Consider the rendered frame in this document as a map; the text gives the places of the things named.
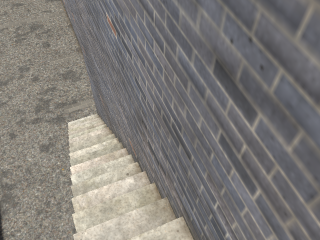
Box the stairs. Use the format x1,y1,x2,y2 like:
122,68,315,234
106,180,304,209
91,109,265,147
68,114,194,240

